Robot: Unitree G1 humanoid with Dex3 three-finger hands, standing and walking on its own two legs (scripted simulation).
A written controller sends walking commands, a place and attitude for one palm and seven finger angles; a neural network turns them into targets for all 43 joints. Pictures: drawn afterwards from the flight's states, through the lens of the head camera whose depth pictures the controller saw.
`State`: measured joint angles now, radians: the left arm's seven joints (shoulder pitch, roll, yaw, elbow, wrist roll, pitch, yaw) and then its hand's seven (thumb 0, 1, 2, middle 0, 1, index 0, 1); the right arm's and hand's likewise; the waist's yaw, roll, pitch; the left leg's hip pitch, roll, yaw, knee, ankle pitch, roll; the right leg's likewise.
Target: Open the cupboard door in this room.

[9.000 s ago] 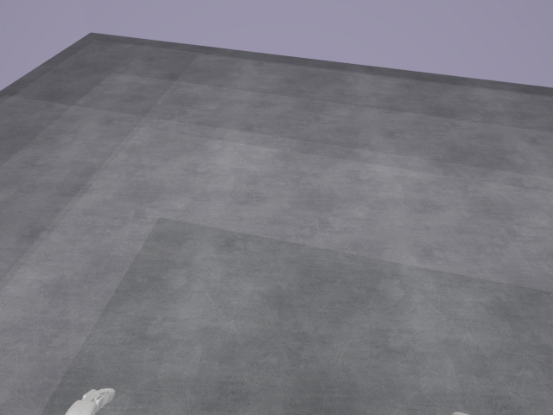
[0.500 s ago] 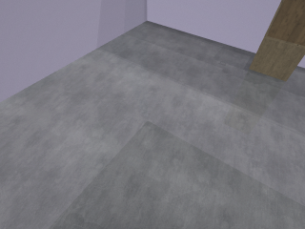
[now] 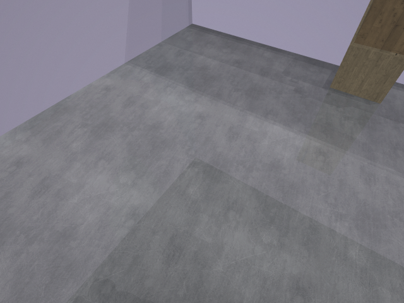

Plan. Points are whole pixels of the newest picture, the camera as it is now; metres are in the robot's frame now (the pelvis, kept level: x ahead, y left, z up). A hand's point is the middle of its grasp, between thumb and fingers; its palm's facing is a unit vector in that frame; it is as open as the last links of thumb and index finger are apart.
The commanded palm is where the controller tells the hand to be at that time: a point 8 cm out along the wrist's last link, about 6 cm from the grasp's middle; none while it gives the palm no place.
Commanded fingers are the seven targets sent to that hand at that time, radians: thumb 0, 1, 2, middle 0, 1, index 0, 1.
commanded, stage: stand and wait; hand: left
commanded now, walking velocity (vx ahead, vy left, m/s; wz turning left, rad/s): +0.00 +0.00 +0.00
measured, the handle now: out of the picture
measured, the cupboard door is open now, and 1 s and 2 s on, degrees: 0 0 0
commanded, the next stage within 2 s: turn or walk to find it in 0.22 s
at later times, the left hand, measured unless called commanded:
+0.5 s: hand out of the picture +0.06 +0.21 -0.17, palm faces -0.06 -0.95 -0.30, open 7.4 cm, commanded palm none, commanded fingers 0.00 0.90 0.90 -0.20 -0.30 -0.20 -0.30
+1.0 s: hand out of the picture +0.05 +0.25 -0.16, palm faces -0.04 -0.94 -0.35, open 7.4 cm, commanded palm none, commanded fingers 0.00 0.90 0.90 -0.20 -0.30 -0.20 -0.30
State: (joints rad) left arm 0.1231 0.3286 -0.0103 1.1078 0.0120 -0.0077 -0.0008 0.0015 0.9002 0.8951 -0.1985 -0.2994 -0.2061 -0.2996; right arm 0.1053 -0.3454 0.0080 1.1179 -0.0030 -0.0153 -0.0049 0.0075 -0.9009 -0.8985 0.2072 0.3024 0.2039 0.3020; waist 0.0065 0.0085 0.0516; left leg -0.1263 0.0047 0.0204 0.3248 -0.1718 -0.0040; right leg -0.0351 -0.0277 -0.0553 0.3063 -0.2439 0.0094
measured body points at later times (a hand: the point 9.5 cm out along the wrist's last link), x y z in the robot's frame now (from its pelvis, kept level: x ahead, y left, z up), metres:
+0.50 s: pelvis +0.00 -0.01 +0.00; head +0.01 -0.02 +0.45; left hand +0.07 +0.26 -0.14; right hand +0.06 -0.29 -0.15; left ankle +0.00 +0.12 -0.75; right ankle -0.05 -0.12 -0.75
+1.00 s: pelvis -0.03 -0.01 +0.00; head -0.02 -0.01 +0.45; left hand +0.06 +0.29 -0.13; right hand +0.02 -0.31 -0.14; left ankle +0.00 +0.12 -0.75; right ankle -0.05 -0.12 -0.75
